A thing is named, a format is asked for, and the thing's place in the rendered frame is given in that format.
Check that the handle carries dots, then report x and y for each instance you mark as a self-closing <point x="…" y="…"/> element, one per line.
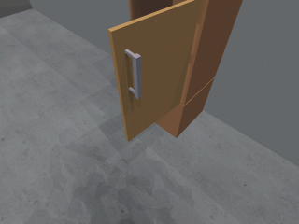
<point x="137" y="72"/>

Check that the cupboard door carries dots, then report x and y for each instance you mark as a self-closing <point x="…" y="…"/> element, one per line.
<point x="164" y="40"/>

